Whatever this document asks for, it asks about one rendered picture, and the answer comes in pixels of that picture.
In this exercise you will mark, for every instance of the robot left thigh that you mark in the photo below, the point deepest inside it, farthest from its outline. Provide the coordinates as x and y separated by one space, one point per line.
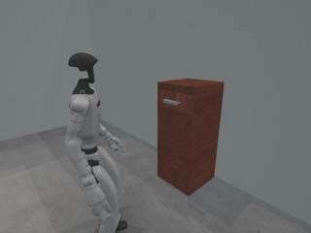
110 166

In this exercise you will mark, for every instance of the robot head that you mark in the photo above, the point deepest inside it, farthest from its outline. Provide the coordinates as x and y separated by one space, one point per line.
83 61

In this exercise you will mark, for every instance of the drawer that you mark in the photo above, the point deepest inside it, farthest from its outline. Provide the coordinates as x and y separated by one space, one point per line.
185 100

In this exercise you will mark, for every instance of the handle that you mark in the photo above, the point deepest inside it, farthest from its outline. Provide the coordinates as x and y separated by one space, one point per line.
171 102

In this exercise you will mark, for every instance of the left robot forearm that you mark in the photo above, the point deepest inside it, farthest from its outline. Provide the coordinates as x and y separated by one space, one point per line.
104 133

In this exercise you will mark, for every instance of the cabinet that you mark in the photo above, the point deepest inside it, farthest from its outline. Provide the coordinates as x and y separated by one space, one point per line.
187 143

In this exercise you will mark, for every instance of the right robot forearm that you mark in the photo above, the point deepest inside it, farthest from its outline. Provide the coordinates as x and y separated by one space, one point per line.
78 157

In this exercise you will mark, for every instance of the left robot hand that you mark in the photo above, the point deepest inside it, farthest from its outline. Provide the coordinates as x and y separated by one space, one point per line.
112 144

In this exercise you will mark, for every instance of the right robot hand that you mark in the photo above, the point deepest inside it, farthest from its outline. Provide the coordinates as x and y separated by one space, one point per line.
96 196

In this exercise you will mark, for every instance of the robot right upper arm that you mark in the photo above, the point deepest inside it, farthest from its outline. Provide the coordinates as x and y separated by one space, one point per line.
79 108

